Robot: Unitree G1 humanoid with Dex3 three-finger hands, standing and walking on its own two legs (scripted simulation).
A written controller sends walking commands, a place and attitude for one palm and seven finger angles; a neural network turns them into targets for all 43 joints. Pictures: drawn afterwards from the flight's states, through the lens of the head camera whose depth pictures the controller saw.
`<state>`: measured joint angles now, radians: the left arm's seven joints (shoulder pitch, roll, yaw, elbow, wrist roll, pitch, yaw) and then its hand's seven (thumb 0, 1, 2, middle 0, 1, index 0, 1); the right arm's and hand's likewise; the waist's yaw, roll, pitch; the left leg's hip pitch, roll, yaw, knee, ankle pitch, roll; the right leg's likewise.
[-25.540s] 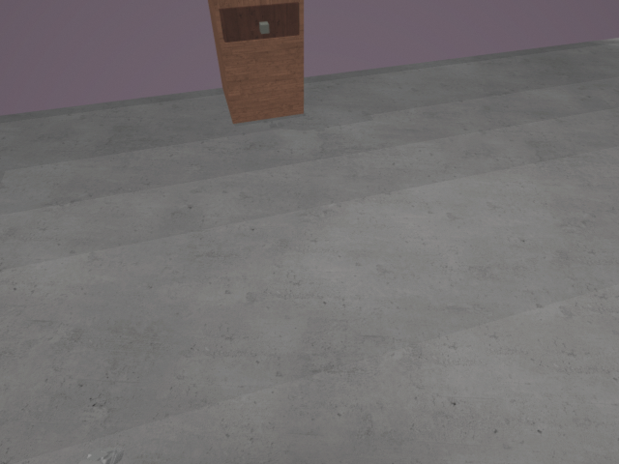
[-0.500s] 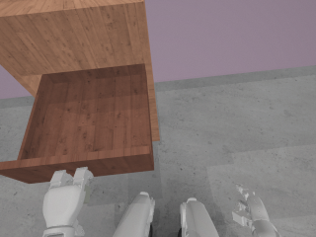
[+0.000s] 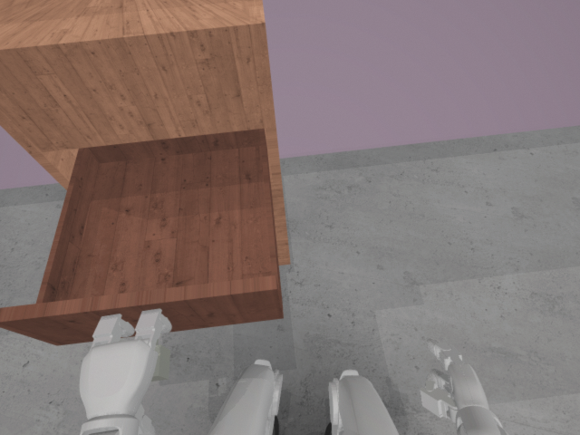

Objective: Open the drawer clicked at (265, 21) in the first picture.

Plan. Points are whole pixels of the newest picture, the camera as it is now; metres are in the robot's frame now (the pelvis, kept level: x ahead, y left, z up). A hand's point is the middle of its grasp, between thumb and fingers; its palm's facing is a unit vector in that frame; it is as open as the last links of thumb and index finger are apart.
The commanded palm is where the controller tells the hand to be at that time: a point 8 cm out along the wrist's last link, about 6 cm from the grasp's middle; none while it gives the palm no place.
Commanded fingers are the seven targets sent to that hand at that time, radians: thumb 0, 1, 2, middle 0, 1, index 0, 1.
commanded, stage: lift the hand off the handle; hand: left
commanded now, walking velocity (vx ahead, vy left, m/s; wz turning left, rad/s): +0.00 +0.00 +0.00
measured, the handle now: (152, 349) +0.23 +0.24 -0.08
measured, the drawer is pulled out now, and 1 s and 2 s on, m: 0.30 0.30 0.30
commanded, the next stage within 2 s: draw the hand back to the body in 1.96 s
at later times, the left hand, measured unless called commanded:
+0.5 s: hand (124, 372) +0.20 +0.25 -0.04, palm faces -0.11 -0.09 -0.99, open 13.3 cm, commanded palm +0.19 +0.24 +0.03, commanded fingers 0.00 -0.50 0.30 -0.30 -1.20 -0.30 -1.20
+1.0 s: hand (108, 359) +0.20 +0.25 +0.01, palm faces -0.05 -0.09 -0.99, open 13.5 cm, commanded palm +0.19 +0.24 +0.07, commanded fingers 0.00 -0.50 0.30 -0.30 -1.20 -0.30 -1.20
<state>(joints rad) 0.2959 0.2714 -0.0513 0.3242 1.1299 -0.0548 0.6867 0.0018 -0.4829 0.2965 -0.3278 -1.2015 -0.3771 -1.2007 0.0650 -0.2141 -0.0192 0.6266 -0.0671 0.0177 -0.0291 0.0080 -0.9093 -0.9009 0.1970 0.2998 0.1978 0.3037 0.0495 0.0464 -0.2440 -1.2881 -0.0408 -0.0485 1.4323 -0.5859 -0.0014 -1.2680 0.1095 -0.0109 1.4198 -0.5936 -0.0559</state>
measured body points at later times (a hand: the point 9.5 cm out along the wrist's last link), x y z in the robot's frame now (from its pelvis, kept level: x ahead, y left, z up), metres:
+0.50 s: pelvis +0.01 +0.01 +0.03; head +0.10 -0.01 +0.47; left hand +0.20 +0.25 +0.01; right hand +0.23 -0.22 -0.08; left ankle +0.04 +0.12 -0.58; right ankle +0.03 -0.09 -0.58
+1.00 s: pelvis +0.02 +0.01 +0.06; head +0.09 -0.01 +0.50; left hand +0.20 +0.25 +0.06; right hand +0.23 -0.21 -0.05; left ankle +0.04 +0.12 -0.58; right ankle +0.03 -0.09 -0.58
